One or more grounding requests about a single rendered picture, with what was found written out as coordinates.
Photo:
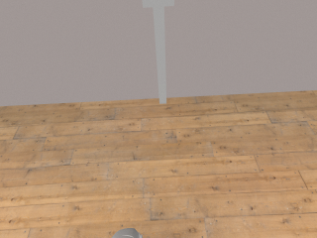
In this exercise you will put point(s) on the panel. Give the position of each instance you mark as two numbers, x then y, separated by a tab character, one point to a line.
158	10

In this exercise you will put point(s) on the robot left thigh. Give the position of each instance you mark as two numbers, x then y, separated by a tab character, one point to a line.
127	233

